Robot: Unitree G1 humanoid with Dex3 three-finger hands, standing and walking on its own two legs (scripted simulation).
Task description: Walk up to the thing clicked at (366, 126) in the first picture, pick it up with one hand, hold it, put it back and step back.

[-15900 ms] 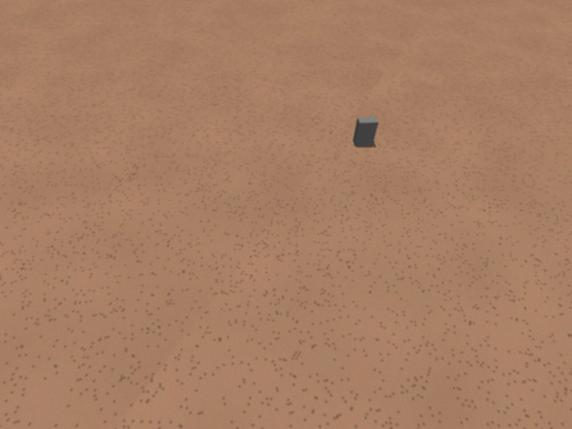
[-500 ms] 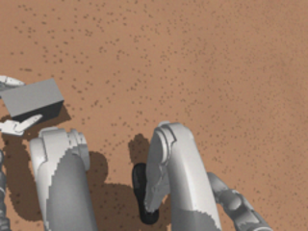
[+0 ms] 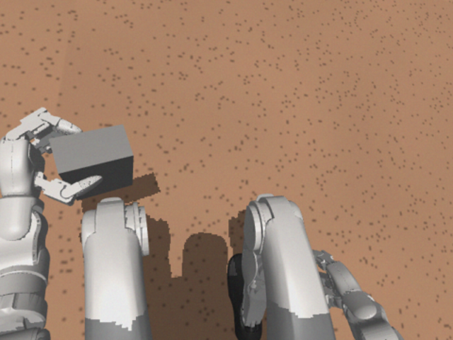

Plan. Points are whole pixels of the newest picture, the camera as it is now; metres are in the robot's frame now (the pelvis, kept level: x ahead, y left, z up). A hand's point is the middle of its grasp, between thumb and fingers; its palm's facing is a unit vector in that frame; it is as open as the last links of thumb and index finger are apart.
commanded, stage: settle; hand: left
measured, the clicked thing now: (98, 165) +0.38 +0.21 -0.11
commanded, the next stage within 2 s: lift in 0.74 s
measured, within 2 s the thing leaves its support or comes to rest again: neither
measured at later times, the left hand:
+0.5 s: hand (57, 148) +0.38 +0.24 -0.02, palm faces +0.15 -0.99 -0.06, open 9.8 cm
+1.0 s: hand (45, 145) +0.38 +0.25 +0.01, palm faces +0.15 -0.99 -0.05, open 9.8 cm
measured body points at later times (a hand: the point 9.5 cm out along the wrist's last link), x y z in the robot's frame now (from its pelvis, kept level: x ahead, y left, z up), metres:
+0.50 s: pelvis +0.00 +0.00 +0.03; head +0.20 +0.06 +0.43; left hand +0.37 +0.30 -0.01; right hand +0.19 -0.25 -0.10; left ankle +0.08 +0.14 -0.30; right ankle +0.10 -0.12 -0.30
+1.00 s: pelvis +0.00 +0.00 +0.04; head +0.19 +0.05 +0.45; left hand +0.36 +0.30 +0.02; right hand +0.19 -0.25 -0.08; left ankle +0.08 +0.14 -0.30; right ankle +0.10 -0.12 -0.30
